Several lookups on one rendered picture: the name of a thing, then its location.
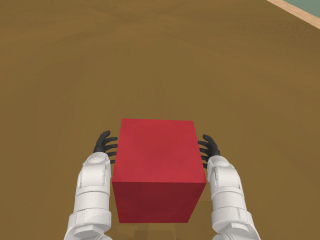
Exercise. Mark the left robot forearm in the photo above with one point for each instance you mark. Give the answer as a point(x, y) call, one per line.
point(91, 215)

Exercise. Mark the right robot forearm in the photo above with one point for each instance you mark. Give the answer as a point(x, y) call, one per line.
point(229, 208)

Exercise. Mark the carton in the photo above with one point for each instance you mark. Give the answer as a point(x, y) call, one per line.
point(158, 174)

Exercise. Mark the right robot hand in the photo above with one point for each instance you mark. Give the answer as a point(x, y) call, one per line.
point(212, 149)

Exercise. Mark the left robot hand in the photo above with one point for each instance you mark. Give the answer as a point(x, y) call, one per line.
point(101, 142)

